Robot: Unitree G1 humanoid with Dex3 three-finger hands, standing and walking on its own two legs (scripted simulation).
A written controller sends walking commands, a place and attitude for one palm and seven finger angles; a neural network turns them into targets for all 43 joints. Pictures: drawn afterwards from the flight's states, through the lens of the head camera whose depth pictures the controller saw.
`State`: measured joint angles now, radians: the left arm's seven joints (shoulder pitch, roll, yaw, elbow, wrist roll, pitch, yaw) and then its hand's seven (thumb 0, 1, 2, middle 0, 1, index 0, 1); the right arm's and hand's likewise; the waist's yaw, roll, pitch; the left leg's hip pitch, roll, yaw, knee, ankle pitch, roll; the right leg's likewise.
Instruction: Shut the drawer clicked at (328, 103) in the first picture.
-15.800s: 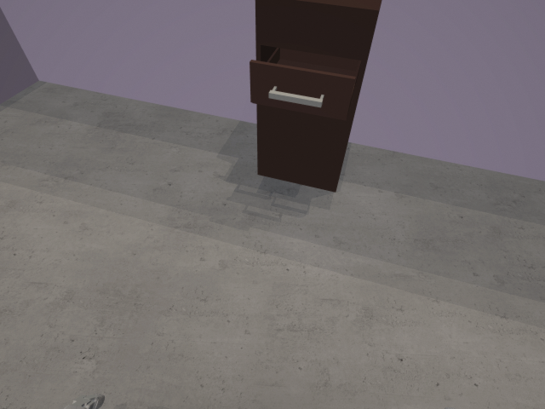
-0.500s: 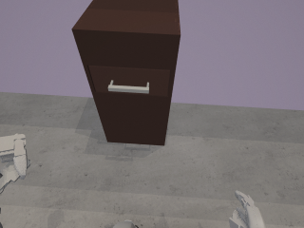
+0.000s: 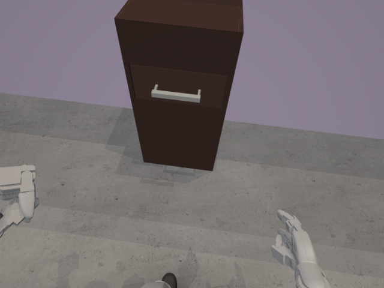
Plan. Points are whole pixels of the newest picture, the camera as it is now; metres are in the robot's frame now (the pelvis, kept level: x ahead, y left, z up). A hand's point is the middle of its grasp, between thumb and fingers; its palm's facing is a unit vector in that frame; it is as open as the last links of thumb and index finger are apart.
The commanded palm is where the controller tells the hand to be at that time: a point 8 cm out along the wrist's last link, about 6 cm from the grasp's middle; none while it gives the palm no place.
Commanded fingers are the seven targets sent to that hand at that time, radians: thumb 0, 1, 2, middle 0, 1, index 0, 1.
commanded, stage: stop stepping back and stand still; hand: left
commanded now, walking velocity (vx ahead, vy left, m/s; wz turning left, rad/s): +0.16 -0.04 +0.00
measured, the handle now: (176, 92) +0.83 +0.13 -0.15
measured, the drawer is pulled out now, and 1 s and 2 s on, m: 0.00 0.00 0.00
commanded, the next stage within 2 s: let the arm hang, fingers relaxed in 0.70 s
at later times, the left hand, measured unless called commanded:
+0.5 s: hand (27, 257) +0.13 +0.22 +0.16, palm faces +0.29 -0.82 -0.49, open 3.3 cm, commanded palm +0.07 +0.27 +0.18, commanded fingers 0.00 0.90 0.90 -1.40 -1.60 -1.40 -1.60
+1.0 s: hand out of the picture +0.09 +0.22 -0.11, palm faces -0.02 -0.93 -0.36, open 3.1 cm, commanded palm none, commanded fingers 0.00 0.90 0.90 -0.96 -1.12 -0.96 -1.12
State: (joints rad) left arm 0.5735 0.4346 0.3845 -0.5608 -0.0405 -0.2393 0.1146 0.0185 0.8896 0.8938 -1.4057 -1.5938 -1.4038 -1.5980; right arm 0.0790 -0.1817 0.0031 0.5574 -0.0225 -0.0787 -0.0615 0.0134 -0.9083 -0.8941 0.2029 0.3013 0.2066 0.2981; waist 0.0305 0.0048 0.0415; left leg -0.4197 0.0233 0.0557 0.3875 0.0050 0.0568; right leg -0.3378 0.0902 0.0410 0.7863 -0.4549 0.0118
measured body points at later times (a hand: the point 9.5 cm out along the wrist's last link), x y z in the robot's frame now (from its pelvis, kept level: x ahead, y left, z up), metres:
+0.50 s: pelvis -0.07 +0.00 +0.00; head -0.08 +0.00 +0.45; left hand +0.11 +0.26 +0.19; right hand +0.03 -0.25 -0.09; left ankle +0.00 +0.11 -0.73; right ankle -0.07 -0.11 -0.73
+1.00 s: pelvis -0.08 +0.00 -0.01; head -0.07 -0.01 +0.44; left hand +0.09 +0.27 -0.08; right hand +0.07 -0.26 -0.12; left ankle +0.00 +0.11 -0.73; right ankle -0.07 -0.11 -0.73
